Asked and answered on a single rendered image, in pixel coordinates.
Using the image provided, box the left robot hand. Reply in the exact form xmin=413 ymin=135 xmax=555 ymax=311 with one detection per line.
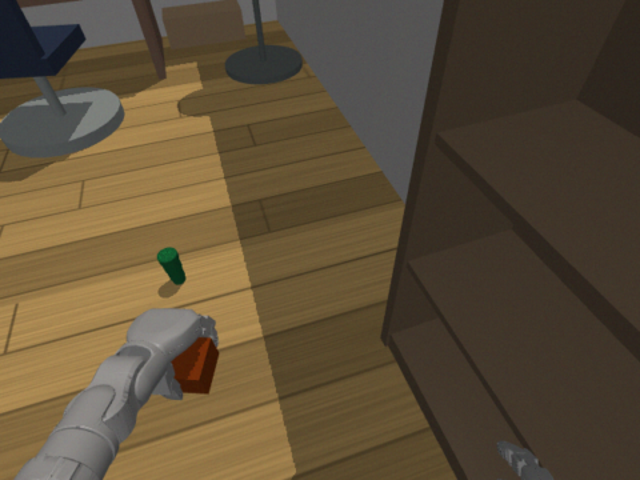
xmin=127 ymin=308 xmax=218 ymax=400

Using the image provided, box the coat stand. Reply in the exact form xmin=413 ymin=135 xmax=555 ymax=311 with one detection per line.
xmin=225 ymin=0 xmax=302 ymax=84

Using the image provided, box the office chair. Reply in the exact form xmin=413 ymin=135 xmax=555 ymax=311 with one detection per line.
xmin=0 ymin=0 xmax=125 ymax=158

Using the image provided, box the right robot hand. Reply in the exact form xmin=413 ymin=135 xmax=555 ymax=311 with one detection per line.
xmin=497 ymin=441 xmax=554 ymax=480

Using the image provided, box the bookshelf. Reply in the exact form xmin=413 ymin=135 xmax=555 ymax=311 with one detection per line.
xmin=380 ymin=0 xmax=640 ymax=480

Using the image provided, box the desk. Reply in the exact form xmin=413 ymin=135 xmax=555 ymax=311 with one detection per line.
xmin=16 ymin=0 xmax=166 ymax=80

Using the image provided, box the left robot arm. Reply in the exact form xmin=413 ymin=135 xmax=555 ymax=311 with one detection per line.
xmin=13 ymin=340 xmax=167 ymax=480

